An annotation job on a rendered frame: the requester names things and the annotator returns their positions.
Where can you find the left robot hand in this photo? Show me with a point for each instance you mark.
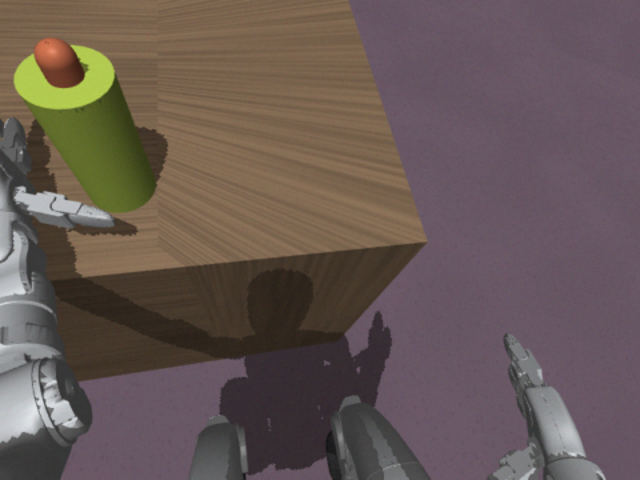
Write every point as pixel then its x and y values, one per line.
pixel 17 193

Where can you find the right robot arm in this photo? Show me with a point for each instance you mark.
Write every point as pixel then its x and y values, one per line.
pixel 572 469

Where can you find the bottle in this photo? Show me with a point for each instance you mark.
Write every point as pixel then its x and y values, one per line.
pixel 74 94

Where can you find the right robot hand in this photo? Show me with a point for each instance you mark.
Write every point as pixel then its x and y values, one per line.
pixel 552 432

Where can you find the left robot arm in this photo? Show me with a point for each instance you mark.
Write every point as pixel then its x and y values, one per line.
pixel 43 410

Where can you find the right robot foot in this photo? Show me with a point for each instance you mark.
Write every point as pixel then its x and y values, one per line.
pixel 332 459

